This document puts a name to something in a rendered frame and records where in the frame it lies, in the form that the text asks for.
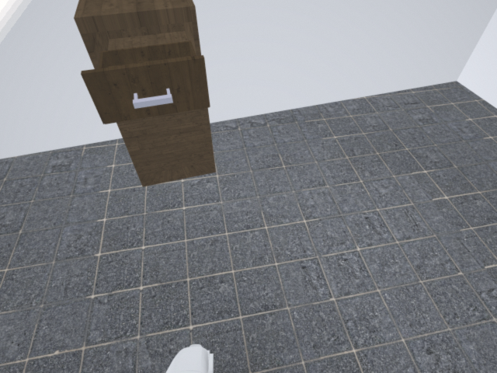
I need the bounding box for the robot left thigh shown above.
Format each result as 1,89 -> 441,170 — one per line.
166,347 -> 214,373

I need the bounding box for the drawer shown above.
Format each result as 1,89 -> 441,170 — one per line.
81,40 -> 210,124

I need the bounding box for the cabinet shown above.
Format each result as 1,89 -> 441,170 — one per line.
74,0 -> 216,187

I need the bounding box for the handle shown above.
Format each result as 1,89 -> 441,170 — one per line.
133,89 -> 173,109

